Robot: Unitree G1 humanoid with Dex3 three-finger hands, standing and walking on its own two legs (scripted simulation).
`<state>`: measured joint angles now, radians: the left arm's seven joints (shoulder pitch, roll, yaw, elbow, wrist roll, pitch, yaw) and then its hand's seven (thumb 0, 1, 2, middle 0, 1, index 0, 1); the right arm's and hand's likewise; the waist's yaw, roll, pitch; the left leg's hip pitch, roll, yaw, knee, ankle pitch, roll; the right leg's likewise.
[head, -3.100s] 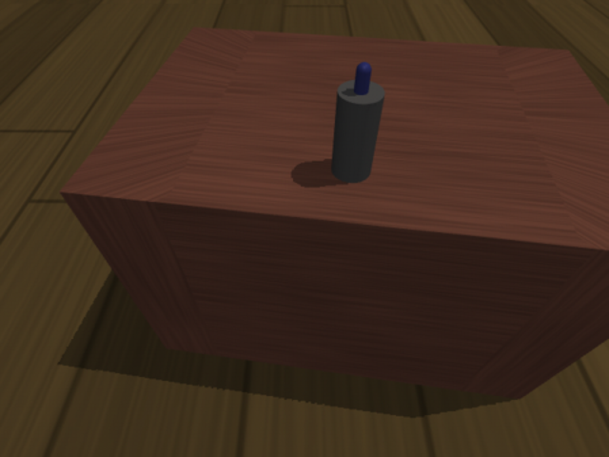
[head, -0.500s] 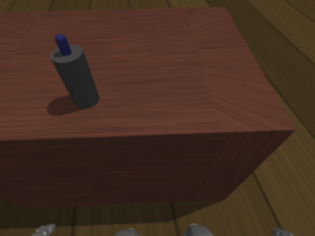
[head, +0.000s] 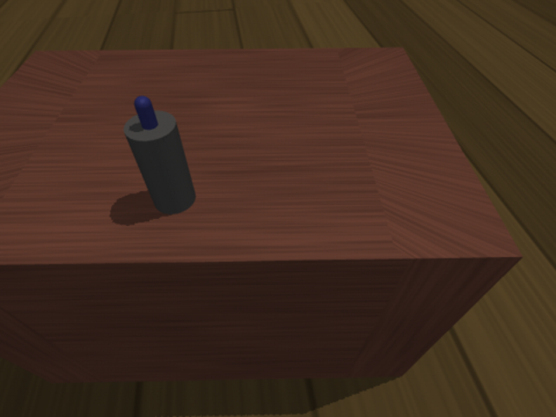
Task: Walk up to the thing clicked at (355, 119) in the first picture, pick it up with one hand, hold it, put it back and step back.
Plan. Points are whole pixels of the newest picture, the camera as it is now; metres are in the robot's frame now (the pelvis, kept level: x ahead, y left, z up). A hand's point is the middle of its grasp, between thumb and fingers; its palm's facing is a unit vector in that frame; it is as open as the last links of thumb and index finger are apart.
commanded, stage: walk up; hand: left
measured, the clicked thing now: (160, 155) +0.51 +0.22 +0.09
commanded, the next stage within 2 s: stand in 1.08 s
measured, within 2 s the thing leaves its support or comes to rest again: neither
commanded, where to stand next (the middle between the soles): +0.06 +0.01 m, yaw +1 degrees
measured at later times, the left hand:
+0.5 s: hand out of the picture +0.12 +0.24 -0.14, palm faces -0.04 -0.94 -0.35, open 7.4 cm
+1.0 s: hand out of the picture +0.11 +0.24 -0.15, palm faces -0.03 -0.94 -0.34, open 7.4 cm
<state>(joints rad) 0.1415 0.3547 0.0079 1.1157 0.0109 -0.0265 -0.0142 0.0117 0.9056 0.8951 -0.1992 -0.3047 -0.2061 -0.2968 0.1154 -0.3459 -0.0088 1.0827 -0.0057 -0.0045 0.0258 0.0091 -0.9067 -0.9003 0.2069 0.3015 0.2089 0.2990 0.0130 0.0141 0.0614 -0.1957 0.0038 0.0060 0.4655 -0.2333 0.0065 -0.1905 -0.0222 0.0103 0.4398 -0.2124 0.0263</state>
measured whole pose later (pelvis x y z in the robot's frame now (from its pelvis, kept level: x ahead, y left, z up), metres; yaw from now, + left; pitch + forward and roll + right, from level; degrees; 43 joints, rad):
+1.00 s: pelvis +0.02 -0.01 +0.01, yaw -1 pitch -2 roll +0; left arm 0.07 0.34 0.02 1.16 0.02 -0.02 0.00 0.01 0.91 0.90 -0.20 -0.30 -0.21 -0.30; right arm 0.09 -0.35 -0.02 1.15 -0.01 0.00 0.01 0.01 -0.91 -0.90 0.21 0.30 0.21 0.30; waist -0.01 0.01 0.06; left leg -0.09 0.01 0.02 0.32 -0.19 0.00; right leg -0.10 -0.02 0.02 0.32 -0.18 0.02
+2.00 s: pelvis +0.02 -0.01 +0.01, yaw +0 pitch -2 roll +0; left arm 0.11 0.35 0.00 1.12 0.01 -0.01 -0.01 0.01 0.91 0.90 -0.20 -0.30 -0.21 -0.30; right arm 0.11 -0.35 0.00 1.14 -0.01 -0.01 0.01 0.01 -0.91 -0.90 0.21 0.30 0.21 0.30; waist -0.01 0.00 0.06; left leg -0.10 0.02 0.01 0.31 -0.18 -0.02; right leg -0.11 -0.01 0.01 0.32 -0.17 0.01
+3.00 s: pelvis +0.02 -0.02 +0.01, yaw -1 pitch -2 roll +0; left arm 0.12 0.36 0.00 1.12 0.01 -0.01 -0.01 0.01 0.91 0.90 -0.20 -0.30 -0.21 -0.30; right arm 0.12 -0.35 -0.01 1.13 -0.01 -0.01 0.01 0.01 -0.91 -0.90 0.21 0.30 0.21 0.30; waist -0.01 0.00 0.06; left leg -0.09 0.02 0.01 0.30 -0.18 -0.02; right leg -0.11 -0.01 0.01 0.32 -0.18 0.01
